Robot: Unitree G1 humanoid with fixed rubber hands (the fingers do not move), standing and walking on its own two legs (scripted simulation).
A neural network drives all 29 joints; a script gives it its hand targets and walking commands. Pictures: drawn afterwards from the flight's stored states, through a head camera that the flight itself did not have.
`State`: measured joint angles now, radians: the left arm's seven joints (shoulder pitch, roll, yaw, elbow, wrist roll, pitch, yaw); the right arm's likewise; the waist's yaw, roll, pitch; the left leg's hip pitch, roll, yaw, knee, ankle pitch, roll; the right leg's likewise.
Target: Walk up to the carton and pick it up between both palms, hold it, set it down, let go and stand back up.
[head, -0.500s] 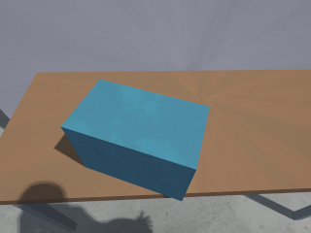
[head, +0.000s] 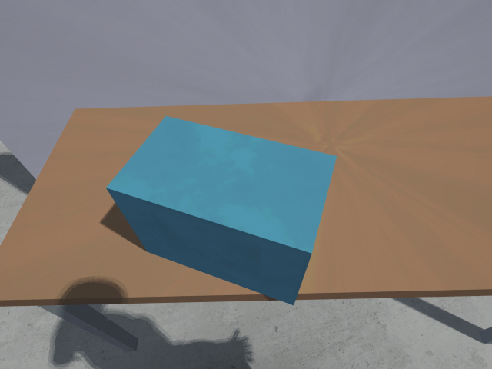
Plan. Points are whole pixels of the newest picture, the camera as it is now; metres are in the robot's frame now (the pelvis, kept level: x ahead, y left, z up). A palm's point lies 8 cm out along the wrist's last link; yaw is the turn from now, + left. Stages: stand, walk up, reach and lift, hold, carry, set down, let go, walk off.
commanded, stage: walk up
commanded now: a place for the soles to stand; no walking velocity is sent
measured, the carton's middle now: (229, 210) +0.38 +0.04 +0.04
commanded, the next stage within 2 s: reach and lift in 0.90 s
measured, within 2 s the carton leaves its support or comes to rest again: neither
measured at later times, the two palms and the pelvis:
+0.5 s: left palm out of the picture +0.07 +0.33 -0.11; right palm out of the picture +0.10 -0.27 -0.10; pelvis -0.01 +0.02 +0.00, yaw +1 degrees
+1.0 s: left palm out of the picture +0.08 +0.32 -0.10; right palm out of the picture +0.11 -0.28 -0.10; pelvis -0.01 +0.02 +0.00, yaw +1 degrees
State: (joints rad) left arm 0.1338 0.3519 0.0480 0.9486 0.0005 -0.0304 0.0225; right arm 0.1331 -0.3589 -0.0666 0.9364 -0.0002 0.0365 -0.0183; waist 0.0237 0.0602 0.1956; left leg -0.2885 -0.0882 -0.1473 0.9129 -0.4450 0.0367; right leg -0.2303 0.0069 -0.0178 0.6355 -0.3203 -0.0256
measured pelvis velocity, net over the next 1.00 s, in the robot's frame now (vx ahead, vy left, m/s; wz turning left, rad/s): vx -0.01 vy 0.02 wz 0.02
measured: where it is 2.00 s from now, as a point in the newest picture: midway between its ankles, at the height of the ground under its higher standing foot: outside the picture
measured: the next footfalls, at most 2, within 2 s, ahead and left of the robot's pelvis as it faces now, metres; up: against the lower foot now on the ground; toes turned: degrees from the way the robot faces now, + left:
left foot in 0.06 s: +0.04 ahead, +0.13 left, +0.00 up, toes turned -5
